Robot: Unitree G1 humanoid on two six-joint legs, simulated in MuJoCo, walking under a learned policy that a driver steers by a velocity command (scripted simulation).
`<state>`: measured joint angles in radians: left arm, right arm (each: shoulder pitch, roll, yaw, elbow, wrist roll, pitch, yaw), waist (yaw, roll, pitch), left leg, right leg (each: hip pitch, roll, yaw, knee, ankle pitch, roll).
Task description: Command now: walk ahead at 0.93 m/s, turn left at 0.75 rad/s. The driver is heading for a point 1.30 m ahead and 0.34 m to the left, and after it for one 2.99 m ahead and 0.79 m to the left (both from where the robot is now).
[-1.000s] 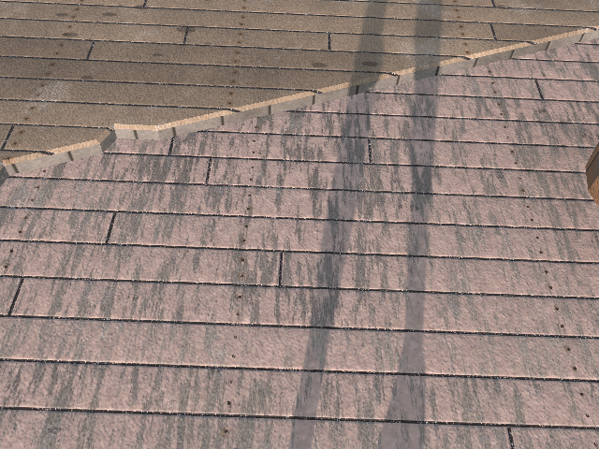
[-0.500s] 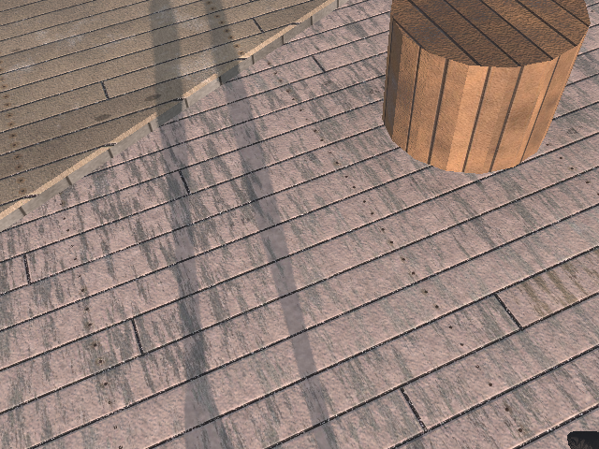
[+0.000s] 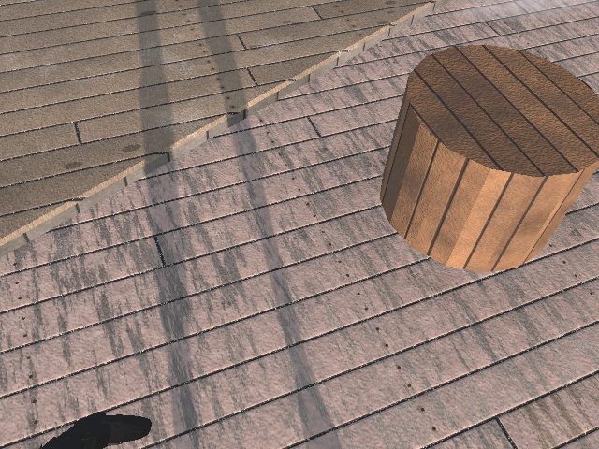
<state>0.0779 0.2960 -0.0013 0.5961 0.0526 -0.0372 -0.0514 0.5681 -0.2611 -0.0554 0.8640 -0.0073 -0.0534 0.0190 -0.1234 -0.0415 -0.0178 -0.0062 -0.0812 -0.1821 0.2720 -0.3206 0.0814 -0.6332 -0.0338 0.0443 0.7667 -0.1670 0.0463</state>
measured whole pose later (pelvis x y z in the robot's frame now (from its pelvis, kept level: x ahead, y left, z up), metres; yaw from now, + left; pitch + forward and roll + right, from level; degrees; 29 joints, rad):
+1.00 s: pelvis +0.75 +0.22 -0.03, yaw +39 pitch +1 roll +0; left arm 0.14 0.28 0.03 0.64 0.00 -0.13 -0.05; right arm 0.25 -0.28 -0.05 0.77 -0.02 -0.02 -0.06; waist -0.04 -0.04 0.05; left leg -0.13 -0.15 -0.03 0.78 -0.40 0.06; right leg -0.52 0.07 -0.03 0.50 0.03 -0.07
